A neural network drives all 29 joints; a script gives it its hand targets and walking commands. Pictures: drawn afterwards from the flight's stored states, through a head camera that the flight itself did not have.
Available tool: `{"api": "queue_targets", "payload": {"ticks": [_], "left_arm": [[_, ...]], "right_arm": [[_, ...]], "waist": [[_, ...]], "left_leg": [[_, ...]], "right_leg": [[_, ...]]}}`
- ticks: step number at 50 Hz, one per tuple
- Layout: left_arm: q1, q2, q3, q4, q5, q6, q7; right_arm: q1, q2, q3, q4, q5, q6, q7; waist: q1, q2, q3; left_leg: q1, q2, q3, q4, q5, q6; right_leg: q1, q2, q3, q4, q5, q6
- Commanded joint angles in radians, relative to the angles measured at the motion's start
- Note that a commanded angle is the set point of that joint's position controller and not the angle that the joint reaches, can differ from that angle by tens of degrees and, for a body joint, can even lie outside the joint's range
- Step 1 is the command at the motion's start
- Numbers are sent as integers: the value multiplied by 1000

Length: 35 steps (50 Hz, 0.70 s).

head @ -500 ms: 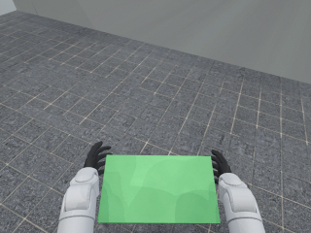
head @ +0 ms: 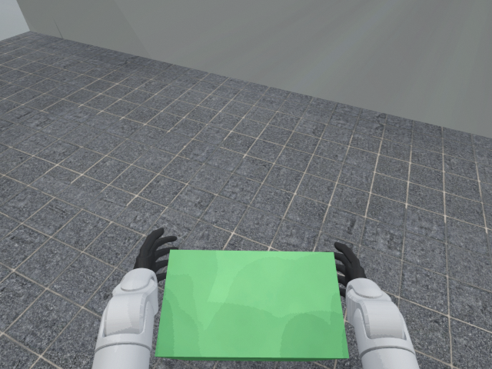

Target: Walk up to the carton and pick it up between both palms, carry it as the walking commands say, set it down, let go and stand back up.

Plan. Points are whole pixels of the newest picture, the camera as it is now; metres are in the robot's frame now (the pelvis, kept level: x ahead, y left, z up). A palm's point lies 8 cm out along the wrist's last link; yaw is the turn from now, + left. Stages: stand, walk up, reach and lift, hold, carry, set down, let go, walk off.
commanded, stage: hold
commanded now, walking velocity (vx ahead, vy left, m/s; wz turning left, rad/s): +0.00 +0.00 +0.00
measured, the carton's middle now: (249, 314) +0.26 +0.01 -0.09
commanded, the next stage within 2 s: set down in 0.20 s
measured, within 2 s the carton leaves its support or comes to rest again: neither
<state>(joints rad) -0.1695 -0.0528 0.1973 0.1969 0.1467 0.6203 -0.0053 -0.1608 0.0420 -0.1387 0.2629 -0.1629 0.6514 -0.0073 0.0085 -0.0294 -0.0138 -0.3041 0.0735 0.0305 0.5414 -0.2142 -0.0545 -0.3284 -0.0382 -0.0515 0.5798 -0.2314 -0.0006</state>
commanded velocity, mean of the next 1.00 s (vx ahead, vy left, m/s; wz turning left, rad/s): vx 0.00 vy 0.00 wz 0.00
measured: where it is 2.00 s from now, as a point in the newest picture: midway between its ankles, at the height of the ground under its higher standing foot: outside the picture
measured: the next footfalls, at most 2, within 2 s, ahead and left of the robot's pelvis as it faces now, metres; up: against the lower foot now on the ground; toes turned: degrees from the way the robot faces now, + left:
none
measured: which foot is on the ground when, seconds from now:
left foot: down 0.00-1.00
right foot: down 0.00-1.00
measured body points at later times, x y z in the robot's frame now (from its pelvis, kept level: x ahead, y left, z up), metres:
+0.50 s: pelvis +0.03 +0.01 +0.01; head +0.00 +0.02 +0.46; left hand +0.34 +0.18 +0.02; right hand +0.32 -0.17 +0.02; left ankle +0.05 +0.15 -0.73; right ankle +0.05 -0.12 -0.73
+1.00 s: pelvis +0.04 +0.01 -0.01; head +0.16 +0.01 +0.42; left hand +0.35 +0.18 -0.08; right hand +0.33 -0.17 -0.09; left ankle +0.05 +0.15 -0.73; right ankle +0.05 -0.12 -0.73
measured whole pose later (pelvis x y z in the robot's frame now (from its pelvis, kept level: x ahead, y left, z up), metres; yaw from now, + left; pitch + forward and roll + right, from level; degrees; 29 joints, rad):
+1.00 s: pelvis +0.04 +0.01 -0.01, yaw -5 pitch +20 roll +0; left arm -0.21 -0.12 0.35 0.38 0.20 0.23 -0.05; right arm -0.21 0.10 -0.24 0.40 -0.22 0.28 -0.01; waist 0.05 -0.02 -0.09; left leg -0.69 0.01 -0.04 0.59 -0.25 -0.03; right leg -0.73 0.00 0.05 0.58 -0.20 0.02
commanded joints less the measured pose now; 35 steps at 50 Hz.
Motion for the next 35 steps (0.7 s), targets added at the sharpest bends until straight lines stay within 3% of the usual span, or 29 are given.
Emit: {"api": "queue_targets", "payload": {"ticks": [1, 2, 3, 4, 5, 6, 7, 8, 9, 10, 11, 13, 14, 15, 16, 17, 18, 20, 22, 23, 25, 26, 27, 29, 30, 31, 32, 34, 35], "left_arm": [[-692, -906, -658, -329, -229, 29, -211], [-660, -869, -613, -224, -203, 57, -222], [-671, -842, -602, -170, -204, 62, -233], [-621, -796, -547, -91, -170, 75, -239], [-726, -791, -517, -80, -178, 75, -247], [-659, -791, -549, -48, -171, 72, -262], [-696, -806, -525, -34, -169, 65, -274], [-741, -824, -534, -44, -175, 52, -277], [-749, -864, -490, 47, -168, 63, -281], [-771, -888, -487, 100, -166, 58, -306], [-740, -930, -474, 136, -154, 49, -332], [-806, -946, -478, 147, -152, 34, -342], [-717, -946, -405, 225, -108, 42, -347], [-763, -978, -434, 200, -132, 37, -349], [-771, -1012, -433, 207, -121, 28, -346], [-756, -957, -367, 254, -88, 23, -349], [-725, -1012, -384, 247, -98, 10, -352], [-666, -964, -316, 309, -35, 3, -345], [-608, -903, -283, 272, -27, -9, -337], [-638, -909, -295, 240, -37, -25, -333], [-633, -933, -365, 168, -67, -49, -328], [-586, -928, -377, 152, -56, -58, -324], [-626, -888, -407, 87, -80, -81, -316], [-528, -923, -417, 110, -86, -103, -311], [-575, -941, -497, 30, -126, -136, -305], [-557, -928, -508, 60, -131, -135, -299], [-513, -900, -479, 65, -123, -155, -292], [-426, -855, -424, 130, -79, -180, -294], [-434, -866, -441, 124, -90, -207, -292]], "right_arm": [[-786, 940, 667, -399, 305, -30, 219], [-763, 878, 575, -325, 240, -13, 208], [-790, 839, 530, -285, 230, -16, 209], [-723, 838, 513, -215, 200, 6, 205], [-773, 867, 496, -170, 187, 20, 215], [-665, 841, 461, -111, 157, 21, 223], [-743, 894, 481, -103, 183, 16, 245], [-776, 904, 476, -92, 192, 13, 251], [-831, 925, 476, -72, 185, 15, 263], [-834, 886, 398, -28, 153, 14, 257], [-797, 996, 422, -29, 159, 11, 266], [-866, 1043, 403, 2, 178, -5, 278], [-891, 999, 401, -31, 166, -12, 280], [-871, 989, 393, -1, 153, -20, 290], [-889, 977, 391, -23, 159, -44, 306], [-927, 971, 373, -6, 163, -45, 302], [-952, 969, 389, -72, 161, -63, 307], [-886, 973, 334, 14, 135, -73, 310], [-759, 1005, 346, 73, 118, -61, 308], [-731, 992, 324, 106, 110, -73, 305], [-669, 980, 330, 110, 97, -104, 308], [-662, 960, 356, 68, 111, -122, 303], [-589, 972, 359, 79, 106, -133, 293], [-589, 944, 397, 5, 117, -172, 284], [-552, 936, 403, -7, 112, -185, 278], [-540, 932, 434, -5, 134, -200, 276], [-542, 930, 463, -49, 152, -222, 264], [-522, 910, 444, -52, 105, -255, 242], [-507, 917, 462, -41, 109, -270, 239]], "waist": [[27, 62, -441], [-22, 46, -310], [-40, 63, -274], [-13, -15, -160], [0, -27, -139], [-43, -2, -146], [5, 4, -195], [16, 22, -211], [23, -52, -222], [-19, 38, -147], [1, -40, -277], [-10, -13, -304], [13, -21, -237], [-10, 86, -218], [7, 132, -197], [44, 128, -173], [53, 147, -170], [65, 154, -131], [69, 29, -106], [66, 92, -126], [38, 29, -211], [62, 105, -253], [23, 77, -256], [38, 63, -306], [-1, 37, -360], [10, 95, -376], [47, 74, -390], [39, 58, -409], [37, -13, -401]], "left_leg": [[276, -190, -52, -108, 173, 76], [218, -186, -69, -130, 47, 77], [167, -192, -57, -149, -69, 78], [125, -190, -50, -159, -121, 86], [130, -198, -33, -161, -184, 96], [167, -185, -50, -171, -177, 91], [121, -195, -42, -187, -198, 90], [64, -182, -57, -198, -194, 91], [103, -169, -87, -210, -198, 104], [16, -163, -84, -247, -281, 88], [156, -161, -89, -228, -194, 88], [205, -164, -83, -218, -187, 86], [212, -170, -86, -216, -178, 92], [215, -149, -91, -249, -183, 78], [168, -144, -97, -278, -214, 75], [113, -146, -93, -281, -207, 87], [120, -136, -101, -277, -174, 85], [101, -140, -95, -285, -188, 86], [123, -151, -83, -243, -84, 96], [126, -149, -77, -255, -26, 89], [226, -141, -99, -220, 115, 66], [188, -156, -94, -195, 198, 57], [201, -148, -92, -180, 248, 61], [205, -166, -95, -153, 378, 55], [230, -152, -123, -136, 472, 48], [237, -168, -100, -128, 451, 39], [170, -170, -98, -110, 512, 44], [123, -184, -94, -91, 464, 50], [99, -181, -100, -94, 446, 52]], "right_leg": [[217, 97, 105, -176, 238, 10], [176, 98, 99, -205, 101, -4], [226, 90, 106, -228, -3, -14], [196, 93, 89, -256, -93, -11], [184, 95, 91, -266, -194, -18], [178, 96, 88, -274, -181, -25], [258, 96, 91, -282, -188, -24], [310, 102, 88, -260, -134, -20], [291, 110, 74, -249, -141, -18], [344, 111, 75, -252, -145, -19], [302, 148, 61, -278, -202, 13], [267, 130, 82, -299, -219, 1], [231, 121, 87, -297, -238, -5], [254, 125, 91, -283, -169, -19], [248, 151, 69, -258, -144, -17], [303, 133, 82, -262, -151, -15], [284, 138, 83, -242, -102, -20], [276, 141, 85, -236, -123, -15], [271, 117, 110, -273, -84, -5], [268, 130, 103, -245, -14, -8], [232, 150, 86, -237, 83, -4], [263, 140, 107, -216, 178, -10], [276, 137, 109, -214, 237, -6], [267, 135, 115, -192, 357, -1], [220, 156, 100, -160, 385, 9], [229, 146, 103, -182, 395, 1], [283, 133, 130, -153, 508, 3], [266, 123, 132, -124, 549, 9], [262, 141, 117, -112, 531, 23]]}}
